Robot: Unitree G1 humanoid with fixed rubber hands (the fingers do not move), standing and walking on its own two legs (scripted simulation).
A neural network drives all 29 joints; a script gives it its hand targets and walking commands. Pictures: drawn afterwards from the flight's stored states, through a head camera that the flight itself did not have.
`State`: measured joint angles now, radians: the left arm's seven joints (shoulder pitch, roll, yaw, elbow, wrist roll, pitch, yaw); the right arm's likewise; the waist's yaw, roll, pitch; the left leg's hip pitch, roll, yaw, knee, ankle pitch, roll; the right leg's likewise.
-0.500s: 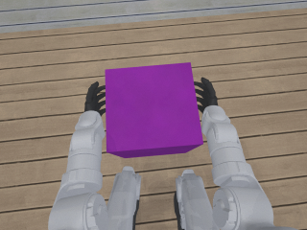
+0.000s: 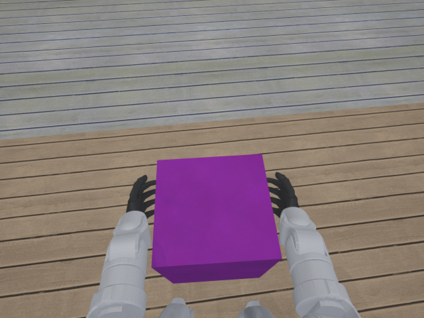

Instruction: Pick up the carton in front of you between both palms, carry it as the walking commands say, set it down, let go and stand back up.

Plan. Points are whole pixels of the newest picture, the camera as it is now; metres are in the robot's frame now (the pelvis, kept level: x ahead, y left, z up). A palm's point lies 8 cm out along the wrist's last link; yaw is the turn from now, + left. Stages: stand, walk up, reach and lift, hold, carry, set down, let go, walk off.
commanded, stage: reach and lift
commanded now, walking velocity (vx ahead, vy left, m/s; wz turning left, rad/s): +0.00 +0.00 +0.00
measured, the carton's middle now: (213, 224) +0.34 +0.01 -0.09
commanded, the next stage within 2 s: hold in 1.46 s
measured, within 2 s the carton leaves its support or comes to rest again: neither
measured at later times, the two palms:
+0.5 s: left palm (121, 198) +0.31 +0.16 +0.10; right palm (320, 195) +0.32 -0.15 +0.11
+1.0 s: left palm (120, 193) +0.32 +0.16 +0.11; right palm (321, 191) +0.32 -0.14 +0.12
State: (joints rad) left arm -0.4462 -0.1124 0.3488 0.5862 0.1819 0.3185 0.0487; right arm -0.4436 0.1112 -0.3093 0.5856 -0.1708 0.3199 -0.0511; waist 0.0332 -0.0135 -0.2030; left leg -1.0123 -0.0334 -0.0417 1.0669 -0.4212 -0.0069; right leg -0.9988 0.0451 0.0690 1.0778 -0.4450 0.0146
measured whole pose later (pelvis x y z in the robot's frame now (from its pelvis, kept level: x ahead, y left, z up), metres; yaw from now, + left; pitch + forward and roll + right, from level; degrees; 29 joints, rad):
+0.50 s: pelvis +0.02 +0.00 +0.08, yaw +1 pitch -2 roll +0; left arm -0.27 -0.15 0.28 0.38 0.26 0.58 0.01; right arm -0.27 0.15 -0.25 0.36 -0.26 0.60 0.00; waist 0.01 -0.01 -0.04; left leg -0.21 -0.02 -0.06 0.49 -0.23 0.00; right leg -0.19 0.03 0.07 0.49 -0.25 0.00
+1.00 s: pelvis +0.03 +0.00 +0.09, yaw +0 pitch -5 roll +0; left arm -0.27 -0.15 0.26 0.31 0.27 0.63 0.00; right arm -0.27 0.15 -0.24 0.31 -0.28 0.64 0.02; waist 0.00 -0.01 0.03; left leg -0.13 -0.02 -0.05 0.42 -0.21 0.00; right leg -0.11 0.02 0.08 0.42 -0.22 0.01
